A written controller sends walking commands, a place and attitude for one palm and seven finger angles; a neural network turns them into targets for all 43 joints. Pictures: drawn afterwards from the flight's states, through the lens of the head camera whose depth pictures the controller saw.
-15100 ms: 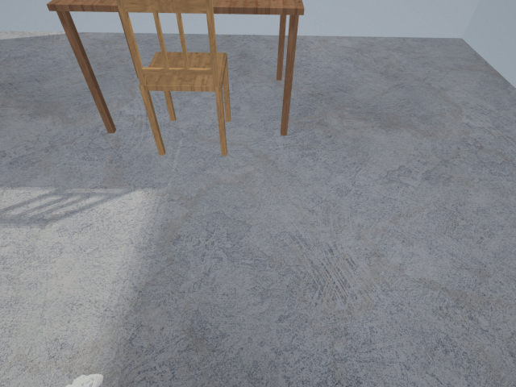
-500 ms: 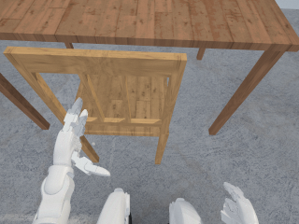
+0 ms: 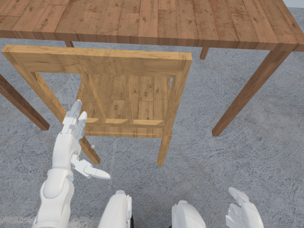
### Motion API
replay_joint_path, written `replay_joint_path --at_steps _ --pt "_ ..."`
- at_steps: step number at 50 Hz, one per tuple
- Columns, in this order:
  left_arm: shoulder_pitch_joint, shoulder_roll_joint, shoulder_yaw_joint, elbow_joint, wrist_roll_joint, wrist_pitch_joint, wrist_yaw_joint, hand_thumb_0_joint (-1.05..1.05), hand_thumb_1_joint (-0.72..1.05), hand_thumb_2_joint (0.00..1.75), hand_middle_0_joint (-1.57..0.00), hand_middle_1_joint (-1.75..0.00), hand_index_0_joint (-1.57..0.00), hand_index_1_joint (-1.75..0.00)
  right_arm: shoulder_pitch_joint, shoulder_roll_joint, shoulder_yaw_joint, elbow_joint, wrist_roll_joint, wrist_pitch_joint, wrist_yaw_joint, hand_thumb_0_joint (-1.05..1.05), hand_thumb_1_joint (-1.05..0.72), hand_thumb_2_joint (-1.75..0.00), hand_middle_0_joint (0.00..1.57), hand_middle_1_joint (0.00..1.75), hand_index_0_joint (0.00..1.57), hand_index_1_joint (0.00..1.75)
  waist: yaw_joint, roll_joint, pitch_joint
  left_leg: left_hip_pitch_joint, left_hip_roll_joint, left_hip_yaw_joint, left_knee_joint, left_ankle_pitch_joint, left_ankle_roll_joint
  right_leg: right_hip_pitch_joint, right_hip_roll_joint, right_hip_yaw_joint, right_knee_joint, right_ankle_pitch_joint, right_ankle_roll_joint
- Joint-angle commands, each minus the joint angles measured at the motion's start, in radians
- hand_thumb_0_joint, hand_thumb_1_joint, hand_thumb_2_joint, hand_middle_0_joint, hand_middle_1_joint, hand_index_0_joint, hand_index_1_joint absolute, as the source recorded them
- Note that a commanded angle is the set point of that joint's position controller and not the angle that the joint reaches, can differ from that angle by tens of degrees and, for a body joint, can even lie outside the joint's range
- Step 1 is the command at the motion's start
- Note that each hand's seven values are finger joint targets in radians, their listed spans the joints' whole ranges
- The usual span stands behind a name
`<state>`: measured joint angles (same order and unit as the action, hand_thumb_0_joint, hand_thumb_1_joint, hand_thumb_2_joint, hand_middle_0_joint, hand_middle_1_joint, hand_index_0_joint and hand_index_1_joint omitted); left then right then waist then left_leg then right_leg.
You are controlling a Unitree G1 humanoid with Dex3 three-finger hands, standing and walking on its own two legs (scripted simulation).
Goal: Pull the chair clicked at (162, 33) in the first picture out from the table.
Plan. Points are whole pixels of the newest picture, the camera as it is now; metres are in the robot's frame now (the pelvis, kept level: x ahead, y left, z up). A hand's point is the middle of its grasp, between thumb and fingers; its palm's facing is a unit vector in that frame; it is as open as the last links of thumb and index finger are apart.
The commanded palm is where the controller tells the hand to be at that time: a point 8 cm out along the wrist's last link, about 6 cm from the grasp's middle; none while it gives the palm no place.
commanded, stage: aim the fingers beside a spindle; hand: left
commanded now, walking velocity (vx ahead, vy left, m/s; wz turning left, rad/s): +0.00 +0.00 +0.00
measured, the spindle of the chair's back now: (95, 100) +0.46 +0.18 +0.01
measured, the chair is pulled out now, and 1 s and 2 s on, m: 0.00 0.00 0.00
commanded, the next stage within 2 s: push the fingers through the gap in 0.16 s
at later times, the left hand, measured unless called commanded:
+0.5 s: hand (96, 139) +0.33 +0.15 +0.02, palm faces -0.03 -1.00 -0.02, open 16.9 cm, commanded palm +0.31 +0.21 +0.03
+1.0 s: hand (99, 121) +0.38 +0.15 +0.02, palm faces -0.01 -1.00 -0.03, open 16.9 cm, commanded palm +0.36 +0.20 +0.03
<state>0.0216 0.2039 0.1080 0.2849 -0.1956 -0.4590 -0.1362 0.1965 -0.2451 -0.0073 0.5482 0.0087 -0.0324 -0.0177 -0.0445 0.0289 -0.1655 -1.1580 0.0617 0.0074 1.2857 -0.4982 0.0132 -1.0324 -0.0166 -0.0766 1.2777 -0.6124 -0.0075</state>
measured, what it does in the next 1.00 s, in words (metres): stands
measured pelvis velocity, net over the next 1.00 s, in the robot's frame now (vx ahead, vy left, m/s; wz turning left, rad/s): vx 0.00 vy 0.00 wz -0.01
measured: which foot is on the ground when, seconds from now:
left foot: down 0.00-1.00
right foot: down 0.00-1.00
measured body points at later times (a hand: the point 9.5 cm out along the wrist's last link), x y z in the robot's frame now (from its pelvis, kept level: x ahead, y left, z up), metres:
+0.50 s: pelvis +0.00 +0.00 +0.00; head +0.10 +0.01 +0.44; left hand +0.32 +0.21 +0.03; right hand +0.16 -0.24 -0.11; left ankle +0.06 +0.11 -0.62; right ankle +0.00 -0.12 -0.62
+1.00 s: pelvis +0.00 +0.00 +0.00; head +0.11 +0.01 +0.43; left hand +0.37 +0.21 +0.03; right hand +0.12 -0.26 -0.11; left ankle +0.06 +0.11 -0.62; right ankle +0.00 -0.12 -0.62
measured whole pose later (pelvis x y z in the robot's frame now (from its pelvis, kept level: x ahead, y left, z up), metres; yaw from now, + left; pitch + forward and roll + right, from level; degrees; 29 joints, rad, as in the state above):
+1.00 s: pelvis +0.00 +0.00 +0.00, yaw +0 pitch +22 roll -2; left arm -0.28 0.22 0.15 0.54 -0.16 -0.46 -0.11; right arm 0.22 -0.25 -0.01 0.60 0.00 0.00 -0.01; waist -0.07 0.03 -0.16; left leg -1.18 0.06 0.01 1.28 -0.49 0.02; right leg -1.06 -0.01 -0.07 1.27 -0.60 0.00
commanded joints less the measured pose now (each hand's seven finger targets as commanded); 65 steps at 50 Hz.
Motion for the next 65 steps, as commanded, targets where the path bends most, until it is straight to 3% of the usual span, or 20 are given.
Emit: replay_joint_path --at_steps 1,3,5,8,10,14,19,26,34,36,39,49,50,51,52,55,57,64,65 --pt "-0.136 0.1 0.022 -0.234 0.001 -0.08 0.006 0.0 -0.5 0.3 -0.06 -0.08 -0.06 -0.08 -0.003 -0.139 -0.052 -0.125 0.001 -0.047 -0.008 0.0 -0.9 -0.9 0.2 0.3 0.2 0.3 -0.003 0.024 -0.345 0.376 -0.03 -0.054 -0.165 0.227 0.01 0.081 0.03 0.024 -0.195 0.265 -0.017" --pt "-0.136 0.07 -0.01 -0.239 0.006 -0.072 0.01 0.0 -0.5 0.3 -0.06 -0.08 -0.06 -0.08 -0.007 -0.137 -0.052 -0.129 0.001 -0.046 -0.006 0.0 -0.9 -0.9 0.2 0.3 0.2 0.3 -0.005 0.032 -0.345 0.382 -0.031 -0.056 -0.169 0.215 0.009 0.072 0.027 0.018 -0.192 0.25 -0.017" --pt "-0.124 0.097 0.019 -0.22 0.011 -0.062 0.022 0.0 -0.5 0.3 -0.06 -0.08 -0.06 -0.08 -0.006 -0.141 -0.053 -0.128 0.001 -0.041 -0.007 0.0 -0.9 -0.9 0.2 0.3 0.2 0.3 -0.003 0.006 -0.336 0.363 -0.031 -0.058 -0.167 0.21 0.011 0.076 0.03 0.019 -0.192 0.248 -0.018" --pt "-0.159 0.078 0.002 -0.213 0.018 -0.06 0.028 0.0 -0.5 0.3 -0.06 -0.08 -0.06 -0.08 -0.014 -0.138 -0.05 -0.134 0.001 -0.033 -0.006 0.0 -0.9 -0.9 0.2 0.3 0.2 0.3 -0.011 -0.007 -0.318 0.344 -0.034 -0.053 -0.164 0.173 0.012 0.065 0.029 0.021 -0.198 0.223 -0.015" --pt "-0.187 0.128 0.052 -0.207 0.02 -0.067 0.039 0.0 -0.5 0.3 -0.06 -0.08 -0.06 -0.08 -0.01 -0.14 -0.048 -0.127 -0.002 -0.03 -0.01 0.0 -0.9 -0.9 0.2 0.3 0.2 0.3 -0.003 0.002 -0.314 0.33 -0.034 -0.054 -0.163 0.163 0.011 0.065 0.032 0.023 -0.194 0.211 -0.018" --pt "-0.2 0.093 0.016 -0.246 0.015 -0.08 0.034 0.0 -0.5 0.3 -0.06 -0.08 -0.06 -0.08 -0.013 -0.135 -0.047 -0.133 -0.003 -0.036 -0.007 0.0 -0.9 -0.9 0.2 0.3 0.2 0.3 0.002 0.046 -0.369 0.385 -0.034 -0.057 -0.163 0.202 0.007 0.069 0.029 0.023 -0.189 0.234 -0.021" --pt "-0.253 0.085 -0.001 -0.175 0.019 -0.055 0.024 0.0 -0.5 0.3 -0.06 -0.08 -0.06 -0.08 -0.003 -0.143 -0.047 -0.115 0.0 -0.031 -0.011 0.0 -0.9 -0.9 0.2 0.3 0.2 0.3 -0.025 -0.001 -0.338 0.356 -0.032 -0.059 -0.155 0.183 0.01 0.055 0.031 0.023 -0.197 0.23 -0.015" --pt "-0.314 0.132 0.061 -0.139 0.015 -0.051 0.029 0.0 -0.5 0.3 -0.06 -0.08 -0.06 -0.08 0.008 -0.142 -0.048 -0.102 -0.001 -0.025 -0.012 0.0 -0.9 -0.9 0.2 0.3 0.2 0.3 -0.007 0.015 -0.381 0.363 -0.034 -0.051 -0.152 0.229 0.01 0.09 0.03 0.031 -0.192 0.276 -0.017" --pt "-0.408 0.128 0.059 -0.053 0.019 -0.058 0.026 0.0 -0.5 0.3 -0.06 -0.08 -0.06 -0.08 0.025 -0.148 -0.05 -0.083 0.0 -0.016 -0.01 0.0 -0.9 -0.9 0.2 0.3 0.2 0.3 -0.026 0.005 -0.373 0.359 -0.032 -0.046 -0.15 0.224 0.009 0.076 0.03 0.033 -0.199 0.279 -0.014" --pt "-0.438 0.136 0.067 -0.045 0.02 -0.062 0.027 0.0 -0.5 0.3 -0.06 -0.08 -0.06 -0.08 0.03 -0.147 -0.049 -0.078 -0.002 -0.015 -0.009 0.0 -0.9 -0.9 0.2 0.3 0.2 0.3 -0.022 0.036 -0.383 0.373 -0.033 -0.048 -0.151 0.234 0.007 0.073 0.031 0.033 -0.196 0.283 -0.017" --pt "-0.452 0.155 0.092 -0.024 0.015 -0.066 0.027 0.0 -0.5 0.3 -0.06 -0.08 -0.06 -0.08 0.037 -0.149 -0.052 -0.072 -0.002 -0.013 -0.009 0.0 -0.9 -0.9 0.2 0.3 0.2 0.3 -0.018 0.023 -0.4 0.37 -0.032 -0.043 -0.148 0.25 0.007 0.092 0.03 0.038 -0.197 0.306 -0.016" --pt "-0.589 0.132 0.066 0.071 0.036 -0.078 0.038 0.0 -0.5 0.3 -0.06 -0.08 -0.06 -0.08 0.064 -0.153 -0.055 -0.051 -0.004 -0.001 -0.002 0.0 -0.9 -0.9 0.2 0.3 0.2 0.3 -0.042 0.018 -0.396 0.388 -0.031 -0.052 -0.148 0.242 0.005 0.047 0.031 0.031 -0.195 0.283 -0.015" --pt "-0.612 0.143 0.072 0.074 0.039 -0.081 0.042 0.0 -0.5 0.3 -0.06 -0.08 -0.06 -0.08 0.069 -0.156 -0.055 -0.045 -0.005 -0.001 -0.001 0.0 -0.9 -0.9 0.2 0.3 0.2 0.3 -0.046 0.029 -0.4 0.394 -0.03 -0.058 -0.147 0.251 0.005 0.037 0.032 0.029 -0.192 0.286 -0.017" --pt "-0.595 0.149 0.085 0.096 0.044 -0.08 0.046 0.0 -0.5 0.3 -0.06 -0.08 -0.06 -0.08 0.073 -0.156 -0.055 -0.046 -0.006 0.003 0.001 0.0 -0.9 -0.9 0.2 0.3 0.2 0.3 -0.034 0.037 -0.407 0.403 -0.03 -0.058 -0.151 0.253 0.002 0.035 0.032 0.027 -0.19 0.282 -0.019" --pt "-0.627 0.139 0.074 0.099 0.043 -0.08 0.047 0.0 -0.5 0.3 -0.06 -0.08 -0.06 -0.08 0.073 -0.154 -0.055 -0.044 -0.006 0.005 0.002 0.0 -0.9 -0.9 0.2 0.3 0.2 0.3 -0.047 0.025 -0.404 0.399 -0.031 -0.054 -0.146 0.253 0.005 0.036 0.031 0.029 -0.194 0.289 -0.016" --pt "-0.685 0.169 0.094 0.132 0.056 -0.088 0.056 0.0 -0.5 0.3 -0.06 -0.08 -0.06 -0.08 0.081 -0.157 -0.053 -0.038 -0.008 0.011 0.002 0.0 -0.9 -0.9 0.2 0.3 0.2 0.3 -0.05 0.02 -0.404 0.379 -0.032 -0.056 -0.142 0.239 0.006 0.035 0.033 0.033 -0.189 0.278 -0.017" --pt "-0.718 0.148 0.077 0.131 0.06 -0.096 0.056 0.0 -0.5 0.3 -0.06 -0.08 -0.06 -0.08 0.086 -0.153 -0.054 -0.036 -0.01 0.012 0.004 0.0 -0.9 -0.9 0.2 0.3 0.2 0.3 -0.052 0.046 -0.434 0.405 -0.033 -0.055 -0.139 0.253 0.004 0.029 0.032 0.032 -0.187 0.285 -0.017" --pt "-0.798 0.179 0.108 0.246 0.066 -0.094 0.053 0.0 -0.5 0.3 -0.06 -0.08 -0.06 -0.08 0.104 -0.157 -0.053 -0.019 -0.009 0.025 0.003 0.0 -0.9 -0.9 0.2 0.3 0.2 0.3 -0.069 0.008 -0.408 0.361 -0.034 -0.049 -0.134 0.217 0.007 0.026 0.034 0.038 -0.199 0.265 -0.014" --pt "-0.831 0.18 0.107 0.249 0.066 -0.098 0.054 0.0 -0.5 0.3 -0.06 -0.08 -0.06 -0.08 0.108 -0.158 -0.051 -0.017 -0.01 0.025 0.002 0.0 -0.9 -0.9 0.2 0.3 0.2 0.3 -0.071 0.028 -0.414 0.366 -0.035 -0.051 -0.131 0.225 0.008 0.018 0.034 0.037 -0.194 0.269 -0.016"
